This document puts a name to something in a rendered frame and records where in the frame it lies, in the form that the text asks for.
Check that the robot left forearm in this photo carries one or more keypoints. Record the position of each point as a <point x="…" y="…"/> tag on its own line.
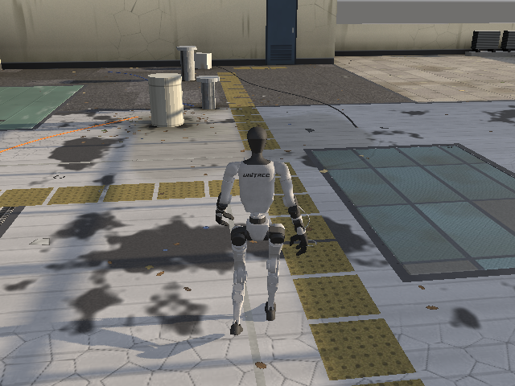
<point x="220" y="208"/>

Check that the left robot thigh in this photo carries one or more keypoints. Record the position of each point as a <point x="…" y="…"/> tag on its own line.
<point x="239" y="246"/>

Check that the right robot hand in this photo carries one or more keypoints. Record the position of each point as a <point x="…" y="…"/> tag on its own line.
<point x="303" y="244"/>

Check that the left robot hand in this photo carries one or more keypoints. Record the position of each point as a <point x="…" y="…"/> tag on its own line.
<point x="226" y="215"/>

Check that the left robot upper arm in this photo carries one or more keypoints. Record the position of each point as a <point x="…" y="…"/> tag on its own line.
<point x="227" y="184"/>

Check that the robot right forearm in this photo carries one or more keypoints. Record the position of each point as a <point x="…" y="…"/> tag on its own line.
<point x="297" y="218"/>

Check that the left robot foot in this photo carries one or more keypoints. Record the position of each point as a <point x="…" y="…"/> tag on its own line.
<point x="236" y="329"/>

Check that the right robot upper arm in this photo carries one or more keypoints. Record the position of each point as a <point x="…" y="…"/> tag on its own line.
<point x="282" y="169"/>

